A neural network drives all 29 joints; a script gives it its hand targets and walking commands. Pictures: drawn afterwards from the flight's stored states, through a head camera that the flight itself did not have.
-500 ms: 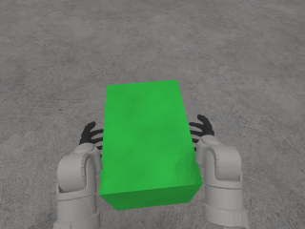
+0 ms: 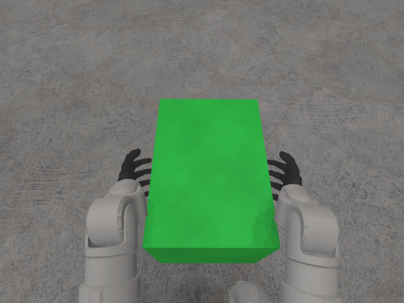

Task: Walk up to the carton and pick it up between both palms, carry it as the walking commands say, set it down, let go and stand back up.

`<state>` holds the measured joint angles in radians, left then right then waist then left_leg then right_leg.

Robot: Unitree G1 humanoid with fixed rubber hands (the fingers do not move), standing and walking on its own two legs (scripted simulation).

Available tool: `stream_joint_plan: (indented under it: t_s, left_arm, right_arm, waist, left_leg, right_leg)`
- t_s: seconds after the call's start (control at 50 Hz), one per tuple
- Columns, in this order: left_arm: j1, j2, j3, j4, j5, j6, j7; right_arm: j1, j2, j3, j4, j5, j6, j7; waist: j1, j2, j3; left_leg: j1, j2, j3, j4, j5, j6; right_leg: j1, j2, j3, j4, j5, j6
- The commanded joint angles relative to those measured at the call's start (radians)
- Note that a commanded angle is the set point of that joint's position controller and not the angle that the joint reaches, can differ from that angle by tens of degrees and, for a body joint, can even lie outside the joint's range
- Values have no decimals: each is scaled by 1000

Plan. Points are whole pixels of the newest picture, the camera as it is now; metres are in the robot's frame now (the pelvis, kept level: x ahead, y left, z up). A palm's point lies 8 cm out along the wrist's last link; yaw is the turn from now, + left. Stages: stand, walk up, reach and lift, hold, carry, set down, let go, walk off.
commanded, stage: carry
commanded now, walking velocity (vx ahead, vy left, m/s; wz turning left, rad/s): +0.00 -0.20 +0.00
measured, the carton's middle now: (208, 182) +0.36 -0.04 -0.01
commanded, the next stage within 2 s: none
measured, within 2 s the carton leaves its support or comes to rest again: neither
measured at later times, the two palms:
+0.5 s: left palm (175, 26) +0.89 +0.00 +0.06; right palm (266, 24) +0.85 -0.29 +0.06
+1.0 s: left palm out of the picture +1.40 +0.00 +0.14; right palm out of the picture +1.40 -0.28 +0.13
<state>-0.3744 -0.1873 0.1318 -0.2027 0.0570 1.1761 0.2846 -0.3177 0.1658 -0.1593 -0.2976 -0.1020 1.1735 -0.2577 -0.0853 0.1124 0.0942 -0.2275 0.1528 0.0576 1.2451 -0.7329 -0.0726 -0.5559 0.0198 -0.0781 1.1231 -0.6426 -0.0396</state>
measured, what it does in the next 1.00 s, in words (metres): walks ahead: left foot, then right foot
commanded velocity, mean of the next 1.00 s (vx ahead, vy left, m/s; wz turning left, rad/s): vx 0.00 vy -0.05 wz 0.00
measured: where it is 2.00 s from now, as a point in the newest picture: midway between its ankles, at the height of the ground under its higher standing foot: (203, 77)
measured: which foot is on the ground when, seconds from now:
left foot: up 0.00-0.20, down 0.22-0.48, up 0.50-0.76, down 0.78-1.00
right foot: down 0.00-0.22, up 0.24-0.46, down 0.48-0.78, up 0.80-1.00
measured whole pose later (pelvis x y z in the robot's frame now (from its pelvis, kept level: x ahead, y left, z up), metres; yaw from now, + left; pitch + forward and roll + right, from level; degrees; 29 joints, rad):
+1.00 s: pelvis +1.10 -0.12 +0.05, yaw -2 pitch +5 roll +0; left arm -0.28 -0.16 0.14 -0.27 0.01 1.15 0.33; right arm -0.31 0.17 -0.09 -0.22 -0.13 1.08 -0.19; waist -0.01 0.05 -0.03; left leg -0.29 -0.06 0.18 0.80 -0.61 0.12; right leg -0.75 0.02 0.05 1.50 -0.68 -0.03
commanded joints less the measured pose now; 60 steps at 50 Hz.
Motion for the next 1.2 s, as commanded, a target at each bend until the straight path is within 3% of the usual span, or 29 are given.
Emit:
stream_joint_plan:
  t_s: [0.0,0.06,0.14,0.2,0.22,0.24,0.32,0.36,0.4,0.44,0.46,0.48,0.5,0.56,0.68,0.7,0.74,0.76,0.78,0.8,0.82,0.86,0.92,0.98,1.06,1.08,1.1,1.12,1.18]
  left_arm:
    - [-276,-1038,-519,-65,-311,-49,-395]
    - [-375,-1016,-571,-133,-260,-33,-361]
    - [-432,-1048,-692,-180,-372,-42,-370]
    - [-575,-989,-734,-304,-466,-30,-402]
    - [-523,-969,-730,-273,-470,-14,-410]
    - [-538,-1014,-763,-282,-505,-6,-432]
    - [-538,-984,-723,-244,-568,-30,-481]
    - [-443,-956,-628,-166,-503,-34,-455]
    - [-314,-921,-622,-187,-446,-41,-426]
    - [-264,-929,-588,-143,-374,-37,-412]
    - [-200,-922,-580,-165,-335,-49,-404]
    - [-183,-915,-537,-151,-289,-57,-394]
    - [-237,-938,-553,-178,-269,-67,-376]
    - [-291,-970,-595,-170,-221,-64,-352]
    - [-495,-1050,-760,-301,-380,-96,-366]
    - [-564,-1041,-794,-407,-436,-98,-376]
    - [-376,-901,-576,15,-299,-128,-413]
    - [-318,-846,-558,48,-281,-146,-427]
    - [-353,-866,-564,91,-273,-195,-446]
    - [-574,-954,-787,-260,-474,-185,-460]
    - [-664,-997,-896,-475,-582,-142,-474]
    - [-620,-989,-840,-327,-568,-85,-480]
    - [-334,-914,-662,-87,-455,-13,-467]
    - [-305,-948,-627,-62,-407,7,-445]
    - [-362,-958,-598,-109,-339,-15,-412]
    - [-345,-938,-583,-140,-322,-24,-406]
    - [-367,-942,-574,-98,-309,-19,-400]
    - [-374,-944,-571,-85,-275,-26,-386]
    - [-403,-978,-561,-54,-230,-46,-387]
  right_arm:
    - [-764,1027,872,-282,564,-4,406]
    - [-635,1041,819,-99,539,26,435]
    - [-519,1042,764,-42,495,6,404]
    - [-435,1041,702,-30,437,-24,373]
    - [-289,1059,674,56,391,-27,360]
    - [-243,1060,634,61,332,-36,348]
    - [-353,1044,656,-59,306,-97,302]
    - [-363,1019,685,-44,334,-86,308]
    - [-438,1012,747,-104,388,-67,339]
    - [-491,1011,805,-132,461,-40,363]
    - [-465,1004,820,-152,478,-31,385]
    - [-436,1004,817,-138,494,-13,413]
    - [-498,980,810,-162,503,-18,433]
    - [-496,1002,822,-85,537,-2,461]
    - [-439,1035,718,-72,454,-66,426]
    - [-406,1049,705,-85,444,-77,414]
    - [-164,951,488,314,203,-135,385]
    - [-59,939,470,359,152,-183,377]
    - [-78,910,430,386,87,-244,377]
    - [-232,962,604,35,235,-242,357]
    - [-241,986,658,-120,278,-213,346]
    - [-290,999,631,-25,257,-153,322]
    - [-330,986,676,-3,310,-85,312]
    - [-442,1015,775,-57,394,-45,356]
    - [-471,1063,806,18,476,9,412]
    - [-485,1047,819,-5,502,7,425]
    - [-479,1030,775,36,480,17,436]
    - [-453,1032,760,77,481,18,454]
    - [-580,1029,760,41,514,13,473]
  waist:
    - [148,-713,-779]
    - [174,-262,-387]
    - [145,-210,-417]
    - [5,18,-725]
    - [-30,221,-844]
    - [0,325,-965]
    - [-70,-76,-388]
    - [-58,-71,-362]
    - [43,-316,-430]
    - [150,-133,-676]
    - [196,-241,-717]
    - [121,-447,-898]
    - [153,-511,-880]
    - [165,-122,-704]
    - [130,-62,-630]
    - [116,-45,-679]
    - [70,-118,-677]
    - [8,-33,-789]
    - [11,214,-862]
    - [19,222,-888]
    - [20,167,-844]
    - [3,-93,-615]
    - [7,-183,-568]
    - [32,-128,-521]
    - [116,-74,-609]
    - [150,-150,-703]
    - [142,-282,-741]
    - [133,-273,-768]
    - [122,-247,-721]
  left_leg:
    - [-508,-261,-103,511,-27,-17]
    - [-855,-225,-63,547,-82,3]
    - [-888,-224,177,47,-85,11]
    - [274,-247,286,-785,981,14]
    - [801,188,-369,-583,2135,306]
    - [1031,369,-656,-440,2631,464]
    - [944,198,-600,-465,1943,327]
    - [1007,144,-482,-467,1916,236]
    - [497,-6,-165,-521,1657,135]
    - [-46,-129,99,-70,1484,74]
    - [-282,-253,88,288,722,23]
    - [-284,-336,-88,459,62,18]
    - [-357,-377,-129,603,52,15]
    - [-584,-241,-172,483,94,33]
    - [-657,-176,-25,-59,123,83]
    - [-508,-210,44,-306,315,87]
    - [-2,-282,173,-702,796,64]
    - [377,-86,-22,-678,1485,219]
    - [745,226,-403,-539,2354,429]
    - [773,268,-475,-515,2429,474]
    - [703,241,-498,-560,2247,456]
    - [628,209,-522,-611,1821,467]
    - [700,171,-431,-581,1793,383]
    - [565,47,-292,-624,1751,241]
    - [-1,-73,13,-314,1642,92]
    - [-156,-132,43,-17,1291,21]
    - [-310,-263,38,221,481,-29]
    - [-344,-316,-18,284,89,-9]
    - [-357,-160,-207,241,128,56]
  right_leg:
    - [985,-333,553,-420,2331,-254]
    - [914,-288,530,-453,1977,-186]
    - [975,-109,297,-443,2072,-18]
    - [396,-37,6,123,1781,116]
    - [-78,50,92,664,631,195]
    - [-232,138,242,820,-72,164]
    - [-1040,93,237,973,-412,2]
    - [-1167,68,184,696,-563,-28]
    - [-459,70,-100,-120,-34,9]
    - [647,116,-183,-602,954,-27]
    - [954,-34,58,-532,1622,-141]
    - [1035,-313,512,-381,2218,-228]
    - [1038,-352,683,-436,2449,-320]
    - [936,-368,698,-471,1872,-326]
    - [807,-220,425,-468,1832,-183]
    - [774,-154,315,-445,1821,-123]
    - [476,-83,130,-231,1745,-8]
    - [272,-39,54,125,1403,107]
    - [-109,84,99,383,128,149]
    - [-149,72,193,450,-73,105]
    - [-165,55,194,468,-30,53]
    - [-443,31,200,518,-58,20]
    - [-629,5,128,447,-83,9]
    - [-517,7,15,58,48,4]
    - [491,89,-99,-563,922,-48]
    - [737,-76,87,-540,1479,-155]
    - [889,-322,450,-481,2058,-264]
    - [913,-400,558,-517,2252,-300]
    - [687,-417,618,-553,1615,-345]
